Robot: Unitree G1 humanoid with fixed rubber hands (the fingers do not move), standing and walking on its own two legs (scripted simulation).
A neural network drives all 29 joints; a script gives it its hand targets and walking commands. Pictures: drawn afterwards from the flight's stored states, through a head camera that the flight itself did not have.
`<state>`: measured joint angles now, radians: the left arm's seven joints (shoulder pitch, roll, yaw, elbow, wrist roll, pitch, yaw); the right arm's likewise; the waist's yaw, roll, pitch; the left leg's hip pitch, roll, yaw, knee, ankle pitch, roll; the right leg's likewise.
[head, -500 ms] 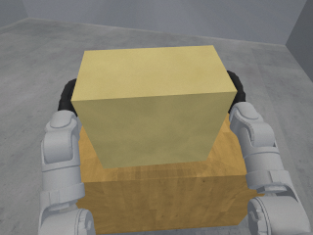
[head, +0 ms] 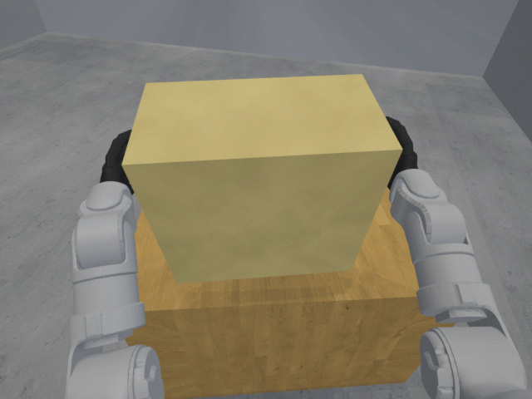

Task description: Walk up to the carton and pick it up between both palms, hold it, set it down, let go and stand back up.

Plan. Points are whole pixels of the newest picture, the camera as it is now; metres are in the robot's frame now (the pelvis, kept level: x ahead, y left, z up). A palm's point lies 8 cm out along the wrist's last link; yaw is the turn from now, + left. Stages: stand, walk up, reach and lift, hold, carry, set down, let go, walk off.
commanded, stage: hold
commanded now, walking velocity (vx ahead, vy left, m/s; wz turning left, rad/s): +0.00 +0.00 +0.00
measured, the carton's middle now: (261, 188) +0.39 +0.00 +0.14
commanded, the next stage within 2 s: none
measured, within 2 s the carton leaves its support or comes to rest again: neither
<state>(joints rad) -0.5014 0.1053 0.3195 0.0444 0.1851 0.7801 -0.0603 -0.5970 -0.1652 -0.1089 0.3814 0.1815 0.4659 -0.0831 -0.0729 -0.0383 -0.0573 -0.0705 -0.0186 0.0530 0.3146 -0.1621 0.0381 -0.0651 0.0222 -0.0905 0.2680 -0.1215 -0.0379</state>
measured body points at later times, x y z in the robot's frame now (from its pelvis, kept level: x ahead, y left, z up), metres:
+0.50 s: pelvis +0.00 +0.00 +0.00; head -0.05 +0.01 +0.45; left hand +0.35 +0.21 +0.18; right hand +0.36 -0.19 +0.19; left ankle +0.01 +0.09 -0.75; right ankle +0.02 -0.09 -0.75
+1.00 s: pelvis +0.00 +0.00 +0.00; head -0.05 +0.02 +0.45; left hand +0.35 +0.21 +0.18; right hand +0.36 -0.20 +0.19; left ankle +0.01 +0.09 -0.75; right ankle +0.02 -0.09 -0.75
